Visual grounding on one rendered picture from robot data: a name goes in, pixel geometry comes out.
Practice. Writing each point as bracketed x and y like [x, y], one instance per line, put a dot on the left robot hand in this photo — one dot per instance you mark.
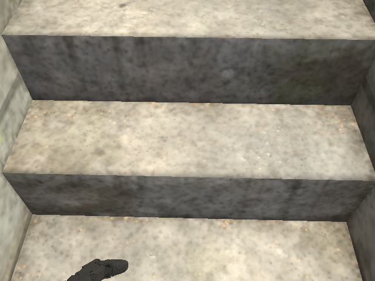
[98, 270]

